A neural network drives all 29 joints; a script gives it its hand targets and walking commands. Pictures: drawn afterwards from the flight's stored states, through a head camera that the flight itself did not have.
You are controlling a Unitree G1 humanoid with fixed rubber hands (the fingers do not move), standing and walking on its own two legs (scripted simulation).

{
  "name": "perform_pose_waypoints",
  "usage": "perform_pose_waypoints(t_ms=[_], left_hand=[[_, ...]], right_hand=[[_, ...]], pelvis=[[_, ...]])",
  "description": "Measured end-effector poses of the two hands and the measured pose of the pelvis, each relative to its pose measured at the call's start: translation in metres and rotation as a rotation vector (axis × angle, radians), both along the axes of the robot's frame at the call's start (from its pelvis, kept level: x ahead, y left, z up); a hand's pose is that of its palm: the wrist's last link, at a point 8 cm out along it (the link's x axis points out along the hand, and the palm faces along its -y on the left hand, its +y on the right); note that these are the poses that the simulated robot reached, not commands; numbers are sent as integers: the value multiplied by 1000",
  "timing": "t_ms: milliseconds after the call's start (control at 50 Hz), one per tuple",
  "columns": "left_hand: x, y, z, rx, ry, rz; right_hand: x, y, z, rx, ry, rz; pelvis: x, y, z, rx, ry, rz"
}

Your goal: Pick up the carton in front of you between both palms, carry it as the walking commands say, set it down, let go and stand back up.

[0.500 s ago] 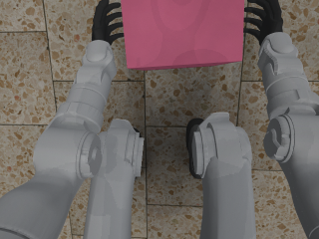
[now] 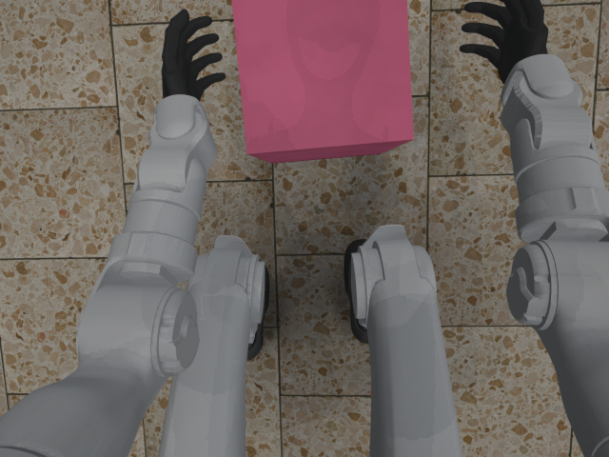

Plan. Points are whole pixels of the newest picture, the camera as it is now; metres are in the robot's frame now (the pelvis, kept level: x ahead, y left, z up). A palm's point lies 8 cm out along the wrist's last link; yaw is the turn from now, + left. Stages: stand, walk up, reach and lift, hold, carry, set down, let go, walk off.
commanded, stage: set down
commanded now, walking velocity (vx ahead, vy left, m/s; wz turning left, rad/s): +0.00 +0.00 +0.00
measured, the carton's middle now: (322, 89) +0.52 -0.07 -0.31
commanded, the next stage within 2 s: let go in 0.68 s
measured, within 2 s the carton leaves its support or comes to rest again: neither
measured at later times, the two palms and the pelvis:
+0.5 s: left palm (92, 41) +0.50 +0.10 +0.01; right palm out of the picture +0.50 -0.29 +0.01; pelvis +0.03 -0.01 +0.13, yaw -2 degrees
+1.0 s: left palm out of the picture +0.45 +0.12 +0.14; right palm out of the picture +0.43 -0.30 +0.14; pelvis +0.08 -0.01 +0.26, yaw -5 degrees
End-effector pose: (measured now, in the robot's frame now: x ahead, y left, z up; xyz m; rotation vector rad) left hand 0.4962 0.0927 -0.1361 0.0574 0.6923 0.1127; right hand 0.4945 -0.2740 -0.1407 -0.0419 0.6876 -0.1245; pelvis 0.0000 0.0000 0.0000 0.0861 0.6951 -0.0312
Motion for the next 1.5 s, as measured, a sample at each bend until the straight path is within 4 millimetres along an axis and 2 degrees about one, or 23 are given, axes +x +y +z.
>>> perform_pose_waypoints(t_ms=[200,320,580,800,920,1080,1300,1420,1500], left_hand=[[6,7,60,9,-24,0],[3,8,93,10,-30,3],[0,11,175,7,-28,4],[-6,9,233,28,-5,-35],[-30,17,257,76,42,-118],[-69,47,297,96,103,-178],[-123,100,360,86,101,-153],[-160,127,385,85,115,-134],[-175,140,395,81,113,-130]], right_hand=[[6,-7,59,-13,-4,0],[6,-12,93,-18,-8,2],[5,-20,177,-15,-10,8],[0,-24,235,-41,19,9],[-34,-28,262,-95,59,2],[-89,-22,300,-97,96,-22],[-147,11,359,-95,102,-1],[-180,33,385,-87,116,11],[-197,41,397,-92,118,11]], pelvis=[[11,-2,49,3,73,-10],[18,-4,79,-1,89,-15],[35,-7,152,-9,82,-31],[52,-12,209,-21,41,-37],[68,-15,239,-35,-11,-42],[94,-13,274,-55,-128,-51],[124,-1,312,-91,-334,-43],[137,8,328,-110,-479,-41],[143,13,334,-118,-568,-39]])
